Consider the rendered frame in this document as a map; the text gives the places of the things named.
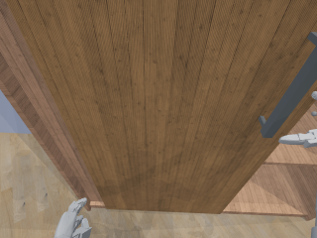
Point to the wardrobe door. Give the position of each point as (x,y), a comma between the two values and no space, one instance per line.
(162,98)
(18,56)

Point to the left robot hand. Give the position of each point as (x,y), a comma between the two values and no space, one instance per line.
(69,222)

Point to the handle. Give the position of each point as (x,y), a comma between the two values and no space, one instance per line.
(294,93)

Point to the right robot hand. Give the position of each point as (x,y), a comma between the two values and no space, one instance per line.
(308,140)

